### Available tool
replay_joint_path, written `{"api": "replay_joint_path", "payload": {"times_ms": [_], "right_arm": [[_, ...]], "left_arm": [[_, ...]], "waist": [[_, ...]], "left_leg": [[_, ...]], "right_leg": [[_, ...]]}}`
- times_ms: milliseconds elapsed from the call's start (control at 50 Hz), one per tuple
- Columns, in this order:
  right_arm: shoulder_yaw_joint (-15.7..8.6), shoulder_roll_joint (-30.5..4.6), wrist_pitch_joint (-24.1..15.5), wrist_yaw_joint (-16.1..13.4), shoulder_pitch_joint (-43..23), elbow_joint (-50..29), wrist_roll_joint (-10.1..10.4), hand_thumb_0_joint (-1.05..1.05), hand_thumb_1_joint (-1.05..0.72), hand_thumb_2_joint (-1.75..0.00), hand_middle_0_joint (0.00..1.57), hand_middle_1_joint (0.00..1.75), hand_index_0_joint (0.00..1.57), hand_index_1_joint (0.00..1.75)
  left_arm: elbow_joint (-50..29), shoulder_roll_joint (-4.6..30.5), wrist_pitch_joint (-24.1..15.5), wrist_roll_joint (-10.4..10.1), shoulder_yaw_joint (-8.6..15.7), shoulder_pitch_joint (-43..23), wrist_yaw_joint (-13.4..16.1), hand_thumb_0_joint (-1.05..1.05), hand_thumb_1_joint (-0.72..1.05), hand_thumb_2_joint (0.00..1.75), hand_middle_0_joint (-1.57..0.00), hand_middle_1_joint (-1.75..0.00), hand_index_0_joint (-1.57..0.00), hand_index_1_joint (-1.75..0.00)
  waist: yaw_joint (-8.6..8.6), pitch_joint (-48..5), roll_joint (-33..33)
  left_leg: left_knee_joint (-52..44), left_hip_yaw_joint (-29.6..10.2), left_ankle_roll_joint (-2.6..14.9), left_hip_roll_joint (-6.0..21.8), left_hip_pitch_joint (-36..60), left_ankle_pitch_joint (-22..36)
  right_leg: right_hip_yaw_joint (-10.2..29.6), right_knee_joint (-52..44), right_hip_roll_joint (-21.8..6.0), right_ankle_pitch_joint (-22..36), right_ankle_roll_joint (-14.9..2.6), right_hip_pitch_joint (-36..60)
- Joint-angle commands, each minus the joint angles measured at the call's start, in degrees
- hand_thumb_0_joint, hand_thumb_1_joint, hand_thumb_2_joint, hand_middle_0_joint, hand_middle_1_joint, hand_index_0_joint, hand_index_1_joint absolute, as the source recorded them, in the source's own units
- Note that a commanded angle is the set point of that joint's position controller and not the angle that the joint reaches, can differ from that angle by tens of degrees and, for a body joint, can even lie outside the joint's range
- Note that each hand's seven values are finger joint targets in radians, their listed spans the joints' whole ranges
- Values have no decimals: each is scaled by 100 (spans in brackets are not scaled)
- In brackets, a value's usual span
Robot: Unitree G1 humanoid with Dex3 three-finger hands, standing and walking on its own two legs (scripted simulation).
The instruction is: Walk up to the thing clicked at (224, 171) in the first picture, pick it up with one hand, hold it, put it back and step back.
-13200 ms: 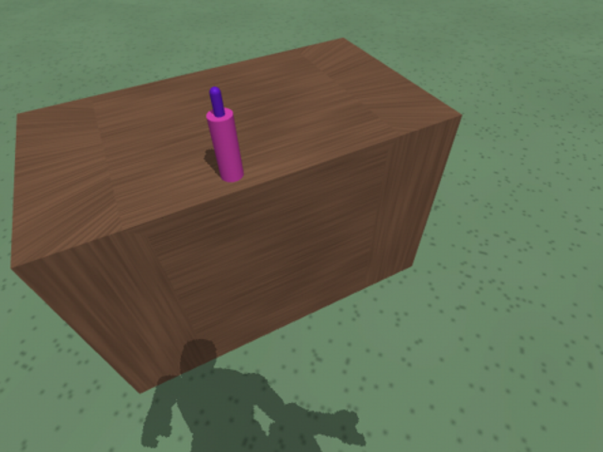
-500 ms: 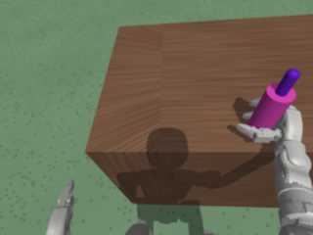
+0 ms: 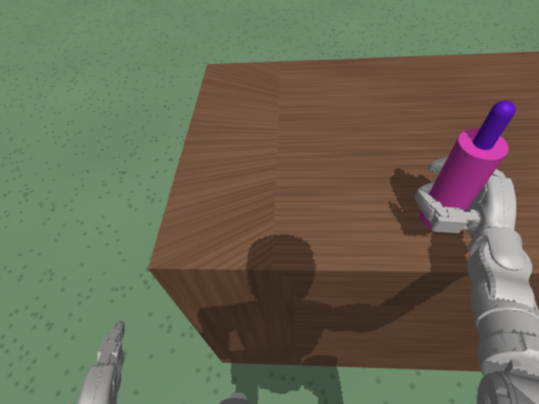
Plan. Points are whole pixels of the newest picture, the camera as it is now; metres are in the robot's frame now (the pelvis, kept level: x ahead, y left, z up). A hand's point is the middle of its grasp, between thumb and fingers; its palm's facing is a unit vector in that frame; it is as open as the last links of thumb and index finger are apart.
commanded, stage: settle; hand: right
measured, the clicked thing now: (465, 171) +0.42 -0.22 +0.13
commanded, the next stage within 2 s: lift in 0.52 s
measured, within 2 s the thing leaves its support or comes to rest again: neither
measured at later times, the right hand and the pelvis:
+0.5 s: hand (447, 185) +0.41 -0.20 +0.11, palm faces +0.15 +0.99 +0.02, open 7.4 cm; pelvis +0.00 +0.01 +0.02, yaw +0 degrees
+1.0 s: hand (462, 167) +0.40 -0.20 +0.15, palm faces +0.15 +0.99 +0.01, open 7.4 cm; pelvis +0.01 +0.00 +0.03, yaw +0 degrees
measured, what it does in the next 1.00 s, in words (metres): stands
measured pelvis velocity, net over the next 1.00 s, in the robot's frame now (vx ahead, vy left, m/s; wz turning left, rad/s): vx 0.01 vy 0.00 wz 0.00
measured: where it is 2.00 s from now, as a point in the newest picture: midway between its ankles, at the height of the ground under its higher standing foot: outside the picture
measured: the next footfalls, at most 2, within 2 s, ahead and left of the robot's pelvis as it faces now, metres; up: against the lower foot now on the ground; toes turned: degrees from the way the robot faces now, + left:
none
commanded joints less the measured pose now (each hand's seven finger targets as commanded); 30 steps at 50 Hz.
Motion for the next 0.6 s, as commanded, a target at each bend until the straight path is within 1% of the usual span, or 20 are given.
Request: {"api": "replay_joint_path", "payload": {"times_ms": [0, 40, 100, 120, 160, 200, 220, 260, 280, 320, 340, 360, 380, 400, 420, 440, 480, 500, 520, 580], "right_arm": [[-188, -1217, -349, 58, -2344, -1516, 130, 0, -42, -131, 137, 142, 140, 142], [-149, -1141, -288, 48, -2295, -1518, 144, 0, -43, -132, 136, 143, 140, 143], [-132, -1248, -257, 47, -2407, -1645, 160, 0, -46, -133, 138, 144, 140, 144], [-126, -1170, -211, 54, -2290, -1492, 152, 0, -44, -134, 137, 145, 140, 145], [-202, -1317, -216, 26, -2419, -1676, 181, 0, -46, -134, 136, 144, 139, 144], [-116, -1159, -185, 50, -2351, -1658, 194, 0, -47, -134, 136, 144, 139, 144], [-210, -1380, -207, 21, -2580, -1887, 201, 0, -47, -135, 136, 145, 139, 145], [-191, -1341, -177, 27, -2476, -1743, 192, 0, -46, -136, 136, 145, 139, 145], [-171, -1331, -157, 35, -2452, -1741, 204, 0, -48, -135, 135, 144, 138, 144], [-102, -1232, -138, 35, -2433, -1627, 207, 0, -46, -136, 136, 146, 139, 146], [-192, -1347, -147, 31, -2481, -1778, 225, 0, -46, -135, 135, 145, 138, 145], [-153, -1336, -114, 28, -2458, -1816, 225, 0, -48, -136, 135, 145, 138, 145], [-193, -1397, -100, 18, -2362, -1677, 224, 0, -48, -136, 135, 145, 138, 145], [-196, -1410, -105, 43, -2436, -1763, 241, 0, -47, -136, 135, 145, 138, 145], [-163, -1378, -76, 41, -2423, -1906, 248, 0, -48, -136, 134, 145, 137, 145], [-24, -1161, -29, 56, -2298, -1596, 230, 0, -48, -136, 134, 145, 137, 145], [-241, -1445, -34, 17, -2470, -1814, 271, 0, -49, -138, 133, 146, 136, 146], [-164, -1412, -25, 22, -2504, -1803, 274, 0, -49, -137, 133, 145, 136, 145], [-132, -1294, -2, 31, -2423, -1644, 271, 0, -50, -137, 133, 145, 136, 145], [-128, -1399, -1, 62, -2421, -1749, 279, 0, -52, -138, 134, 146, 137, 146]], "left_arm": [[-782, 838, -340, -8, 531, 69, 87, 0, -54, 5, -5, -5, -5, -4], [-749, 741, -364, -26, 411, -50, 81, 0, -55, 5, -5, -5, -5, -5], [-940, 895, -375, -54, 503, -212, 123, 0, -56, 6, -5, -5, -5, -5], [-666, 834, -362, -39, 472, 48, 118, 0, -55, 5, -5, -5, -5, -4], [-718, 833, -385, -68, 472, -219, 140, 0, -55, 5, -5, -5, -5, -5], [-576, 742, -393, -47, 362, -78, 149, 0, -56, 6, -5, -5, -5, -5], [-731, 779, -412, -66, 359, -318, 157, 0, -55, 5, -5, -4, -5, -4], [-509, 684, -396, -63, 307, -217, 171, 0, -56, 6, -5, -4, -5, -4], [-572, 838, -404, -73, 429, -323, 192, 0, -56, 6, -5, -4, -5, -5], [-250, 627, -378, -55, 255, -101, 183, 0, -56, 5, -5, -4, -5, -5], [-527, 788, -407, -73, 367, -330, 206, 0, -56, 6, -5, -4, -5, -5], [-558, 707, -422, -77, 252, -399, 205, 0, -56, 5, -5, -4, -5, -4], [-321, 714, -392, -75, 285, -272, 211, 0, -56, 5, -5, -4, -5, -5], [-343, 875, -379, -76, 475, -228, 236, 0, -56, 5, -5, -4, -5, -4], [-480, 827, -396, -84, 346, -401, 229, 0, -55, 5, -5, -4, -5, -4], [-239, 709, -403, -76, 317, -306, 224, 0, -56, 5, -5, -4, -5, -4], [-324, 902, -418, -90, 430, -537, 251, 0, -56, 5, -5, -4, -5, -4], [-256, 751, -419, -97, 296, -566, 243, 0, -56, 6, -5, -4, -4, -5], [-40, 738, -402, -81, 335, -336, 241, 0, -56, 5, -5, -4, -5, -5], [-147, 764, -426, -110, 295, -520, 272, 0, -56, 5, -5, -4, -4, -5]], "waist": [[42, -1981, -420], [-52, -1910, -403], [3, -1968, -336], [-17, -1843, -324], [-97, -1861, -330], [-20, -1819, -246], [-95, -1845, -283], [-90, -1790, -313], [-66, -1904, -312], [-51, -1606, -372], [-39, -1851, -257], [-109, -1950, -237], [-122, -1691, -319], [-24, -1818, -358], [-139, -1906, -346], [-91, -1744, -341], [-119, -1865, -221], [-111, -1611, -271], [-72, -1546, -318], [-84, -1671, -293]], "left_leg": [[-574, 105, 186, -185, 1421, 1563], [-642, 93, 181, -177, 1514, 1518], [-734, 115, 173, -197, 1584, 1444], [-772, 115, 163, -184, 1606, 1480], [-829, 71, 160, -161, 1717, 1430], [-890, 81, 147, -170, 1712, 1439], [-913, 58, 146, -154, 1790, 1424], [-939, 48, 146, -146, 1844, 1574], [-938, 65, 148, -159, 1858, 1588], [-1010, 42, 141, -141, 1799, 1483], [-1029, 45, 132, -147, 1890, 1487], [-1048, 59, 132, -151, 2013, 1522], [-1066, 52, 140, -140, 1963, 1523], [-1080, 63, 142, -149, 1945, 1554], [-1099, 68, 149, -152, 2011, 1585], [-1105, 75, 141, -141, 1995, 1656], [-1138, 77, 141, -149, 2062, 1688], [-1185, 75, 130, -149, 1986, 1566], [-1214, 64, 141, -138, 1984, 1517], [-1246, 100, 148, -159, 2047, 1649]], "right_leg": [[-73, -883, 133, 1921, -88, 934], [-94, -948, 148, 1849, -96, 908], [-68, -1065, 126, 1775, -96, 1057], [-95, -1070, 142, 1780, -107, 1041], [-114, -1132, 160, 1687, -114, 1046], [-117, -1151, 159, 1671, -134, 1078], [-123, -1181, 165, 1649, -133, 1052], [-145, -1181, 180, 1787, -134, 1087], [-126, -1212, 161, 1813, -127, 1236], [-164, -1235, 179, 1662, -133, 1102], [-134, -1262, 167, 1657, -147, 1210], [-129, -1317, 162, 1726, -139, 1300], [-154, -1327, 183, 1723, -124, 1207], [-137, -1353, 174, 1746, -132, 1306], [-128, -1390, 169, 1820, -121, 1410], [-149, -1367, 178, 1872, -116, 1392], [-119, -1427, 168, 1895, -137, 1401], [-132, -1433, 162, 1772, -138, 1343], [-139, -1476, 175, 1702, -137, 1321], [-124, -1543, 140, 1897, -114, 1582]]}}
